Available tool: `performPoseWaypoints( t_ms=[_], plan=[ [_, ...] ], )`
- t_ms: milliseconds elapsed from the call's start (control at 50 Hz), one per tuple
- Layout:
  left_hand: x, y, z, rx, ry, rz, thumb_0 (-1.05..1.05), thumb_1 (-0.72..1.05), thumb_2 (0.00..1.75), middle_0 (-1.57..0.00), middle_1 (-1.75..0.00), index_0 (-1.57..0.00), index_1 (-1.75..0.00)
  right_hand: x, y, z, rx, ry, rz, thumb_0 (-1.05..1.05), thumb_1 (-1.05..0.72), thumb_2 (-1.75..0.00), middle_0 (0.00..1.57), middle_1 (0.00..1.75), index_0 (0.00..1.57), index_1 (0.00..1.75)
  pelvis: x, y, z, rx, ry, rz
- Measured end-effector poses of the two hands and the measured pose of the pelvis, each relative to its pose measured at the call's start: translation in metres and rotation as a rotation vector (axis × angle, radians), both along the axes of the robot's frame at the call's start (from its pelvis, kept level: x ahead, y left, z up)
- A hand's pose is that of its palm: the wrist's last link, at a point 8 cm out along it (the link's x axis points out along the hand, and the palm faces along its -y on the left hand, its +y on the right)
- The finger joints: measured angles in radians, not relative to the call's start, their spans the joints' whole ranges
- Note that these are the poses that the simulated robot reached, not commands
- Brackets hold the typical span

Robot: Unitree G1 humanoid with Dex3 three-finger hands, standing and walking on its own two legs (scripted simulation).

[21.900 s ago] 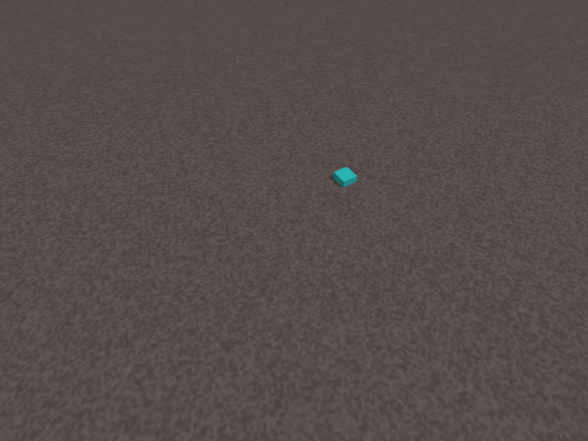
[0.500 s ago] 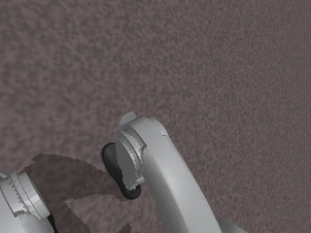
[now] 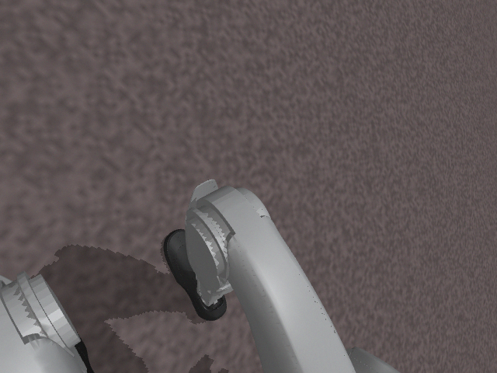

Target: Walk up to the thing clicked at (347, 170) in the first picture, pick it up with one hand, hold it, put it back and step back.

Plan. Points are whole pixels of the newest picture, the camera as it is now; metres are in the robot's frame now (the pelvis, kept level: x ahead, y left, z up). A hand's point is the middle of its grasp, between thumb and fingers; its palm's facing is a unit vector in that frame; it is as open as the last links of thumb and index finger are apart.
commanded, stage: close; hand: left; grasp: from above
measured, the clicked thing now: out of the picture +0.42 +0.37 -0.31
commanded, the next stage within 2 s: settle in 0.52 s
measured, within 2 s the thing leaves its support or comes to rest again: leaves its support in 1.00 s
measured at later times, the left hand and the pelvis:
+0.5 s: hand out of the picture +0.42 +0.35 -0.28, palm faces -0.12 -0.42 -0.90, open 11.3 cm; pelvis +0.00 +0.00 +0.00, yaw +0 degrees
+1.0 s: hand out of the picture +0.42 +0.35 -0.27, palm faces -0.03 -0.46 -0.88, open 11.2 cm; pelvis +0.00 +0.00 +0.00, yaw +0 degrees
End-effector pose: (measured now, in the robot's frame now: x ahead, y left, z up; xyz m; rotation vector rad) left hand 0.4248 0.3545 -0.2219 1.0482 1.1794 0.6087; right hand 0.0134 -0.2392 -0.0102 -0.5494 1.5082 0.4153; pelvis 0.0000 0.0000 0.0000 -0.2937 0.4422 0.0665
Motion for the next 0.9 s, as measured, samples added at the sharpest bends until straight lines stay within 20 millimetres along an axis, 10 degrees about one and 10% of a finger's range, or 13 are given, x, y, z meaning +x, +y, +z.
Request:
performPoseWaypoints(
  t_ms=[900],
  plan=[
    [-0.0028, 0.0029, 0.0064, 0.006, -0.023, 0.046, 0.03, -0.14, 0.4, -0.62, -0.47, -0.68, -0.5, -0.0014, -0.001, -0.0031, 0.009, 0.002, -0.011, 0.01, -0.92, -0.9, 0.2, 0.3, 0.2, 0.3, -0.0001, -0.0012, 0.0008, 0.007, -0.001, -0.001]
  ],
)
